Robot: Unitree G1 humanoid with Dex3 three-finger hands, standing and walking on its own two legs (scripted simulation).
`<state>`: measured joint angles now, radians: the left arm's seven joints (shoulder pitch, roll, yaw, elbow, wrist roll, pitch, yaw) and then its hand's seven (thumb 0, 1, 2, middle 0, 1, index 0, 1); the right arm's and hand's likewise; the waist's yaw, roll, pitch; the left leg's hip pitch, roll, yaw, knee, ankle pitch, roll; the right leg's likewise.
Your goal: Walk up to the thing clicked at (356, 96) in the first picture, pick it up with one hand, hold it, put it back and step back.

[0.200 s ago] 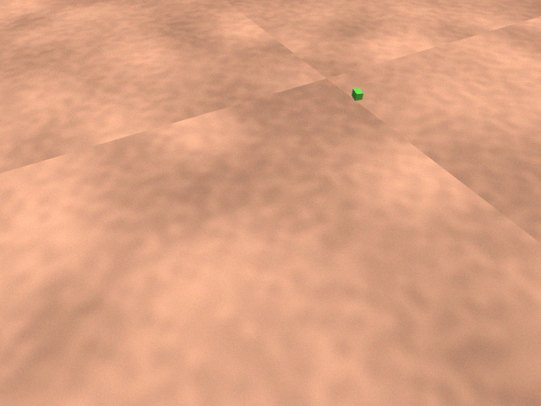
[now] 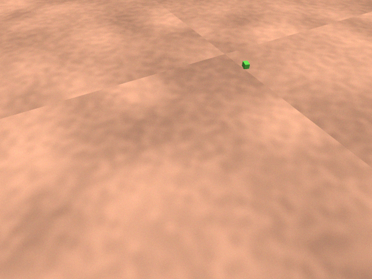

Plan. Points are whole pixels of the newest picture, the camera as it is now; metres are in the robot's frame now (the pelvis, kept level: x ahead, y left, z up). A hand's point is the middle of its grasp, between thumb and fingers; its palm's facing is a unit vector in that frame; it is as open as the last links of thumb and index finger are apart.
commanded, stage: stand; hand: left
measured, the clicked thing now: (245, 64) +2.16 -0.58 -0.76
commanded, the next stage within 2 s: walk up in 0.92 s
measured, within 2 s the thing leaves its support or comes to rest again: neither
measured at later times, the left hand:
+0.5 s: hand out of the picture +0.08 +0.25 -0.16, palm faces -0.02 -0.94 -0.35, open 7.4 cm
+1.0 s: hand out of the picture +0.08 +0.26 -0.15, palm faces -0.10 -0.94 -0.33, open 7.4 cm
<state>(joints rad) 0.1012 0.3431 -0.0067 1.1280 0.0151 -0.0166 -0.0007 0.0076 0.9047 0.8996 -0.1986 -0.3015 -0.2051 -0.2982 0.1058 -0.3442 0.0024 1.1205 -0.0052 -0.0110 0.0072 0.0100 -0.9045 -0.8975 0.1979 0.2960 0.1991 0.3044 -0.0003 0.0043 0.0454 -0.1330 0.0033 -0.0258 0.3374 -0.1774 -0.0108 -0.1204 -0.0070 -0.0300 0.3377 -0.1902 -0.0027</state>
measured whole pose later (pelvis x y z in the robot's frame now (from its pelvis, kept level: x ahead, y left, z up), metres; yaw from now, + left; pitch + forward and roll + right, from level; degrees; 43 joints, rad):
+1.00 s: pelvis +0.01 +0.00 +0.00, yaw -5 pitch +0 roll +1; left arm 0.21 0.36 0.04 1.06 0.03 -0.01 -0.06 0.01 0.90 0.90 -0.20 -0.30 -0.21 -0.30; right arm 0.11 -0.37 -0.04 1.04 -0.03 -0.03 0.07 0.01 -0.90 -0.90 0.20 0.30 0.20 0.30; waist 0.01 0.00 0.01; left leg -0.17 0.01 0.05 0.45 -0.41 0.03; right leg -0.20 0.01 0.06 0.45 -0.30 -0.01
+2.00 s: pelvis +0.53 -0.14 +0.00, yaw -44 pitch +1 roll -1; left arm 0.20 0.50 0.04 0.90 -0.02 -0.07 0.00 0.01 0.91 0.90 -0.20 -0.30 -0.20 -0.30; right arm 0.30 -0.43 -0.12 0.85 -0.02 -0.04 0.09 0.01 -0.90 -0.90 0.20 0.30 0.20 0.30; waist -0.11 0.00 0.03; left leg -0.19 -0.01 0.16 0.40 -0.23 0.07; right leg -0.58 -0.05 0.00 1.07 -0.20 -0.03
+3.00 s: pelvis +1.04 -0.27 -0.03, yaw -64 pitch -1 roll +2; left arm 0.28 0.41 0.04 0.91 -0.01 -0.08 0.07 0.01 0.90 0.90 -0.20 -0.30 -0.21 -0.30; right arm 0.29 -0.43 -0.11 0.76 -0.07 0.06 0.09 0.01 -0.90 -0.90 0.20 0.30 0.20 0.30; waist -0.10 0.06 0.06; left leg -0.21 -0.02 0.23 0.65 -0.43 0.08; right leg -0.46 -0.03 -0.14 0.68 -0.17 -0.05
